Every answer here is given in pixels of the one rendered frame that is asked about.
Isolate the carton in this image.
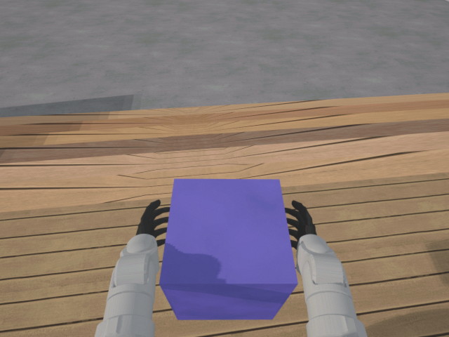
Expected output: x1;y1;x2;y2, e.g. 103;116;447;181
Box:
159;179;298;320

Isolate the right robot hand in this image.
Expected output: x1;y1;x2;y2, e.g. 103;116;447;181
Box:
285;200;317;250

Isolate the left robot hand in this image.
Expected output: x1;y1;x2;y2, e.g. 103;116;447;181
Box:
136;199;170;246

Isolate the right robot forearm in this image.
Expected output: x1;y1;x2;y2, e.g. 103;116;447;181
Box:
296;234;367;337

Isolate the left robot forearm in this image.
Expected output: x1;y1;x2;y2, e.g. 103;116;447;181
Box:
95;234;160;337

